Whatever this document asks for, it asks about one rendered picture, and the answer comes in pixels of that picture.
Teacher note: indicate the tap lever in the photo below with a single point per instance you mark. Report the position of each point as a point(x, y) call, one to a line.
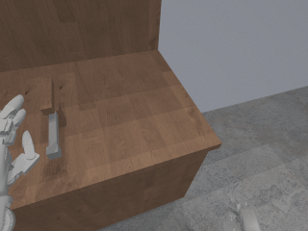
point(53, 150)

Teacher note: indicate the robot left forearm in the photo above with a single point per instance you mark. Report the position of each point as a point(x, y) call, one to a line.
point(7, 216)

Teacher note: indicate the robot right hand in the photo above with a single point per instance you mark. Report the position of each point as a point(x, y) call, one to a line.
point(244, 220)

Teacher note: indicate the counter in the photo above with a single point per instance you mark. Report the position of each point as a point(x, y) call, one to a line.
point(131, 137)

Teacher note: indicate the robot left hand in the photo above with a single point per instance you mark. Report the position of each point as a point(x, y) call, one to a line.
point(10, 119)

